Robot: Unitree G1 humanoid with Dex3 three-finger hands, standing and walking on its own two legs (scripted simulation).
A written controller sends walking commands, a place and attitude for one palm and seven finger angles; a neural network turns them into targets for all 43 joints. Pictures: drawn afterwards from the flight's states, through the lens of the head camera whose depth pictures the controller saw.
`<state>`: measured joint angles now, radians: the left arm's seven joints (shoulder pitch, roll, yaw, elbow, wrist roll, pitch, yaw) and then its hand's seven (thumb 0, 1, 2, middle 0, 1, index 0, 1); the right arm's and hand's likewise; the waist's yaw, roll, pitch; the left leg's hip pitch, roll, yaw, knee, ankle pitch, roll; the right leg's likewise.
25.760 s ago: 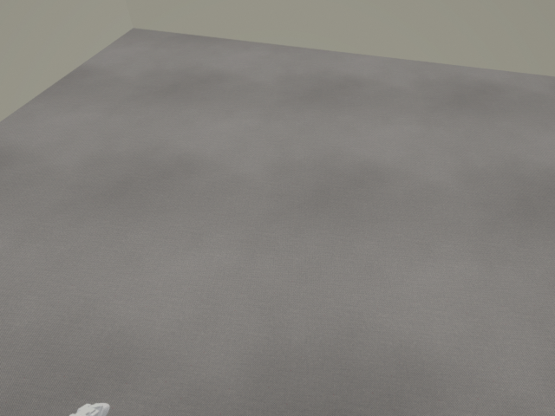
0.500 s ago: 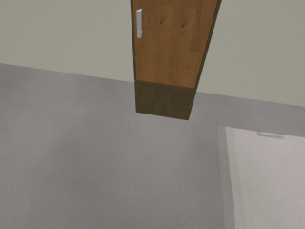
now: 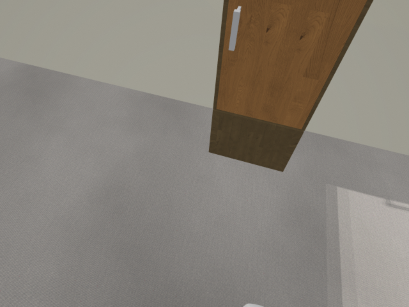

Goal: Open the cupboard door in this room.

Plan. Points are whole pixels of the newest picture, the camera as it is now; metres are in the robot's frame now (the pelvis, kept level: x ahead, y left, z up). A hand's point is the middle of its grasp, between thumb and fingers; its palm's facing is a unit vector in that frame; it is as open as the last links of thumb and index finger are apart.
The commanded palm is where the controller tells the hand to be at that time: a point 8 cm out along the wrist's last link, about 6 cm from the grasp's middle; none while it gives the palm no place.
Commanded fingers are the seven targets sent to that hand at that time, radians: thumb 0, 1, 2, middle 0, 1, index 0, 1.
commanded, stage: turn to face it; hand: left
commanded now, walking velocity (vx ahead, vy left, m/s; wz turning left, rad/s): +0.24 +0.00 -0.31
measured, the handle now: (235, 28) +1.01 -0.07 +0.05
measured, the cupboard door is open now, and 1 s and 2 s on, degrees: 0 0 0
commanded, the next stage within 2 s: take the last steps up to it in 0.62 s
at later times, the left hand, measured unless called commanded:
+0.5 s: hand (151, 264) +0.24 +0.13 -0.16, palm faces -0.07 -0.97 -0.22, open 7.2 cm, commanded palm none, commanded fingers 0.00 0.90 0.90 -0.20 -0.30 -0.20 -0.30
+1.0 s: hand (130, 254) +0.25 +0.19 -0.16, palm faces -0.22 -0.96 -0.16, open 7.4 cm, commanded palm none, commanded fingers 0.00 0.90 0.90 -0.20 -0.30 -0.20 -0.30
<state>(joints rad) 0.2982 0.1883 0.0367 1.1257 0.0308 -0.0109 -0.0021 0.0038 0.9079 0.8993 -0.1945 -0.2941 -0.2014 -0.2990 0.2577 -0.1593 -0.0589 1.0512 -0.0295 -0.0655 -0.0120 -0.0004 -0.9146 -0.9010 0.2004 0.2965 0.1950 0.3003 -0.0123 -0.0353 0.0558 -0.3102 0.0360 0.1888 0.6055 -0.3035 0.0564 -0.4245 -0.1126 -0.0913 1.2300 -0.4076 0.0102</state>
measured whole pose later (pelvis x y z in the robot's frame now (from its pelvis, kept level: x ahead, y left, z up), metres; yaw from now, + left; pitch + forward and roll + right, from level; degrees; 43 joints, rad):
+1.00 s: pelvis +0.19 +0.01 +0.02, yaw -14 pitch +1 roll -2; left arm 0.26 0.22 0.07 1.07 0.03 0.04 -0.02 0.00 0.91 0.90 -0.19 -0.29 -0.20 -0.30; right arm 0.33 -0.14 -0.04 1.04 -0.03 -0.05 -0.03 0.00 -0.92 -0.90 0.20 0.30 0.20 0.30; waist -0.01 -0.02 0.01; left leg -0.14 0.05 0.16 0.35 -0.23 0.04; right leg -0.46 -0.06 -0.02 1.05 -0.30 0.05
